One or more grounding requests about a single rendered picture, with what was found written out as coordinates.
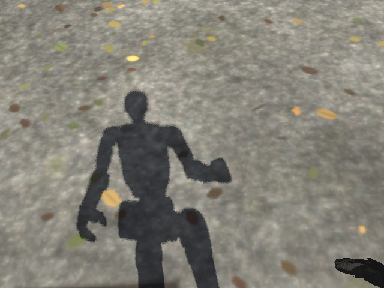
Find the robot right hand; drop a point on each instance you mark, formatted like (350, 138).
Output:
(370, 270)

